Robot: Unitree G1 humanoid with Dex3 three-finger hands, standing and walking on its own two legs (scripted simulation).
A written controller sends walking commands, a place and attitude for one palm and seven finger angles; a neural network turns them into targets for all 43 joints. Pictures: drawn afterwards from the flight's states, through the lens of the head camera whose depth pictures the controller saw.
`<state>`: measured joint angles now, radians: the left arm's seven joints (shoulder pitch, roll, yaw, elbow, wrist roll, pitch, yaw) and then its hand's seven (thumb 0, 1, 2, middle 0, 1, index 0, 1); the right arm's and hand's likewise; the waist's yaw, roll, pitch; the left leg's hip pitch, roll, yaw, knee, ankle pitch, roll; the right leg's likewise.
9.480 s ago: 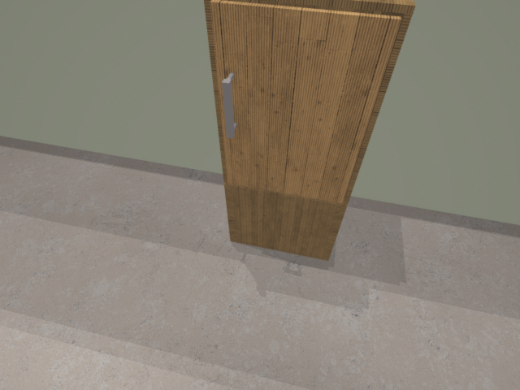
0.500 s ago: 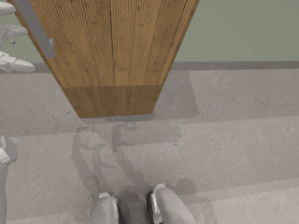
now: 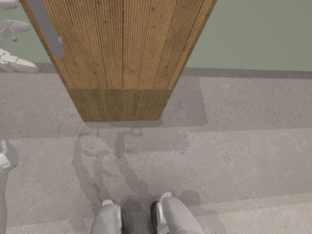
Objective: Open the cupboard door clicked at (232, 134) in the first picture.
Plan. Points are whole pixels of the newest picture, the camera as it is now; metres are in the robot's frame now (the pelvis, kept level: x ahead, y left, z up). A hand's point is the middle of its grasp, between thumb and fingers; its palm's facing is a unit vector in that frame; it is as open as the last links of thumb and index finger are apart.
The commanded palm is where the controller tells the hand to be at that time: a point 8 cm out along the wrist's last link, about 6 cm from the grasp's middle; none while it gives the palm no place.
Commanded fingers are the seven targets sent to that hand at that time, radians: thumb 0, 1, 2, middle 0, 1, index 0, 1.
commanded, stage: move the hooked fingers beside the handle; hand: left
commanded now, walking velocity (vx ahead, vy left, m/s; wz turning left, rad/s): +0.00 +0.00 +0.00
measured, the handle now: (48, 21) +0.60 +0.20 +0.08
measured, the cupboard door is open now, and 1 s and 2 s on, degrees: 0 0 1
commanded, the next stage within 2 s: slide the fingers in behind the handle in 0.06 s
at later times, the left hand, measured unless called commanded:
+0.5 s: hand (29, 39) +0.54 +0.23 +0.09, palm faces -0.05 -1.00 +0.00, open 14.0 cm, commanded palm +0.53 +0.26 +0.08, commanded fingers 0.00 -0.50 0.30 -0.30 -1.20 -0.30 -1.20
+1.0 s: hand (48, 38) +0.55 +0.19 +0.08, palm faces -0.03 -1.00 -0.01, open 14.0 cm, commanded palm +0.53 +0.23 +0.08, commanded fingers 0.00 -0.50 0.30 -0.30 -1.20 -0.30 -1.20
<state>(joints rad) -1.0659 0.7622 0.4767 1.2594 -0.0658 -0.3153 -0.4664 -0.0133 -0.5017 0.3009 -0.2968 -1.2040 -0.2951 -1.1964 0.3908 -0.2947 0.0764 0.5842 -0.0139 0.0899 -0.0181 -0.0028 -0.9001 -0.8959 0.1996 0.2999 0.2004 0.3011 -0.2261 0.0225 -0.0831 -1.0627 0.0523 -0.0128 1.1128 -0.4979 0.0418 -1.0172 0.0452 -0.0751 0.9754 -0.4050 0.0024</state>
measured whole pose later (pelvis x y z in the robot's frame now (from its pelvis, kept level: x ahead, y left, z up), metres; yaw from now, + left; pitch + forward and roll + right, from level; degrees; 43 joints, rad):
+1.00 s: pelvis +0.00 -0.01 +0.00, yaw +0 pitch +25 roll -5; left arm -1.06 0.62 0.41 1.25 -0.04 -0.34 -0.31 -0.01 -0.50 0.30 -0.30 -1.20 -0.30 -1.20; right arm 0.41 -0.27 0.07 0.60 -0.03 0.07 0.01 0.00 -0.90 -0.90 0.20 0.30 0.20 0.30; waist -0.23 0.04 -0.09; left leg -1.04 0.05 -0.01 1.09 -0.50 0.03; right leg -1.00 0.04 -0.07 0.98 -0.42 0.00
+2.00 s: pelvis +0.00 +0.00 +0.00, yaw +0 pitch +24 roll -4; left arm -1.02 0.54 0.38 1.21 -0.06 -0.37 -0.26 -0.01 -0.43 0.33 -0.30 -1.21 -0.30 -1.20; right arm 0.42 -0.27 0.05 0.62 -0.03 0.06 0.02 0.00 -0.90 -0.90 0.20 0.30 0.20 0.30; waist -0.21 0.04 -0.10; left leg -1.02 0.04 0.00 1.09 -0.50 0.04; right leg -0.99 0.04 -0.06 0.99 -0.42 0.00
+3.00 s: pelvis +0.02 -0.01 +0.01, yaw +0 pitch +23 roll -3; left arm -0.82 0.49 0.39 1.04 -0.13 -0.35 -0.29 0.00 0.76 0.78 -0.36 -1.35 -0.35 -1.35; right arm 0.43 -0.27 0.04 0.57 0.00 0.09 0.02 0.00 -0.90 -0.90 0.20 0.30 0.20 0.30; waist -0.17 0.04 -0.12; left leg -0.93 0.05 0.03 1.02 -0.49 0.03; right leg -0.92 0.04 -0.03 0.94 -0.42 -0.01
